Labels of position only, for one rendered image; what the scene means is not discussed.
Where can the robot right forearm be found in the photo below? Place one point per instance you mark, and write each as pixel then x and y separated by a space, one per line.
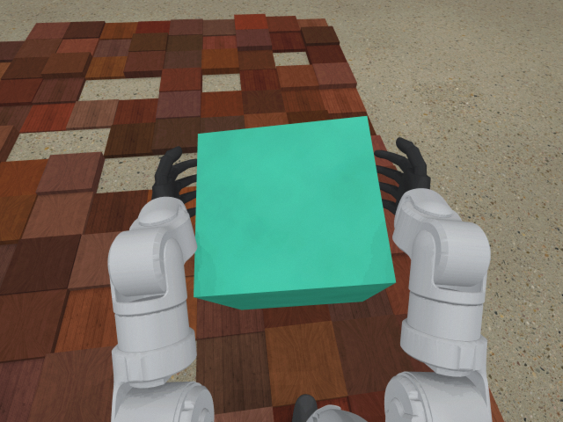
pixel 449 263

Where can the robot left forearm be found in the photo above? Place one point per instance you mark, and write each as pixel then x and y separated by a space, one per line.
pixel 148 286

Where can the robot right shin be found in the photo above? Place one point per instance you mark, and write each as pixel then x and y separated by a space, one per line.
pixel 327 407

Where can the left robot upper arm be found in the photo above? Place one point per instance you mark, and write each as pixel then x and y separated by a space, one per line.
pixel 170 402

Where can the left robot hand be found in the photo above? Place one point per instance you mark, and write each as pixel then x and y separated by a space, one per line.
pixel 165 183

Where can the right robot foot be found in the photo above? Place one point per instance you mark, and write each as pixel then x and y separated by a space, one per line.
pixel 305 406

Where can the right robot hand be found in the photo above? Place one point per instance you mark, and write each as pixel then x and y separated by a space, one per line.
pixel 414 176

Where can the carton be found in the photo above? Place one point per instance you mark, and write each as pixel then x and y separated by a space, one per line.
pixel 290 215

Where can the right robot upper arm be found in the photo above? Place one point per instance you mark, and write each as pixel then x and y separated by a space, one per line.
pixel 431 397

